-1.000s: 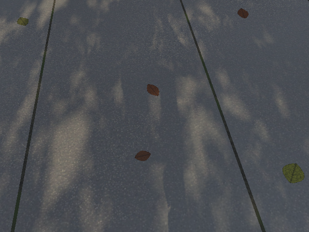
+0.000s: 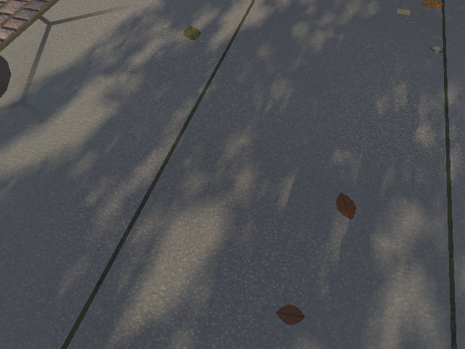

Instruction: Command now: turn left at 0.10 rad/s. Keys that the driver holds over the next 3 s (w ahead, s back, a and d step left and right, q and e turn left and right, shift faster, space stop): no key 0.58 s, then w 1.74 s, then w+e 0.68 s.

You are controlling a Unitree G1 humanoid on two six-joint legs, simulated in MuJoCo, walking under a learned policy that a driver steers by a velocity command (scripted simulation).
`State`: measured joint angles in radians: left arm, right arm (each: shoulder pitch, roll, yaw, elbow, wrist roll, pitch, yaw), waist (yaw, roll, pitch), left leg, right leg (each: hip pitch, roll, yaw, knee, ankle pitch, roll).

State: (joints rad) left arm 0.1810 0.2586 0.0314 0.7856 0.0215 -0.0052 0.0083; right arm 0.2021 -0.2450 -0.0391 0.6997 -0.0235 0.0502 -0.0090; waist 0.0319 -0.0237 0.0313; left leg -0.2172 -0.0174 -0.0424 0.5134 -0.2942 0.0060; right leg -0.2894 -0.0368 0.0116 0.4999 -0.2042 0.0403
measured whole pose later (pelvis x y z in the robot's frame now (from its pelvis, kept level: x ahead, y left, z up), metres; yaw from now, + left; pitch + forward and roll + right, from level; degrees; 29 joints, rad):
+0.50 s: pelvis +0.02 +0.01 +0.00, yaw +0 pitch -2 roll +0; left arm 0.18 0.25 0.05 0.99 0.00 0.00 0.04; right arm 0.24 -0.23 -0.03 0.85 -0.01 0.00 -0.02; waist 0.02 0.00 0.03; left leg -0.14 -0.03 -0.04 0.48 -0.31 0.02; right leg -0.22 -0.05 0.02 0.47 -0.22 0.06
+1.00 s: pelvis +0.11 -0.05 +0.01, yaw +0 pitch +0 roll +1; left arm 0.36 0.22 0.04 1.07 0.00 -0.10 -0.02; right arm 0.25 -0.28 -0.07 0.91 0.03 -0.08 -0.01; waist 0.04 0.03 0.00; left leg -0.46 0.04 -0.01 1.06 -0.27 0.05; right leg -0.09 0.02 -0.04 0.36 -0.27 -0.05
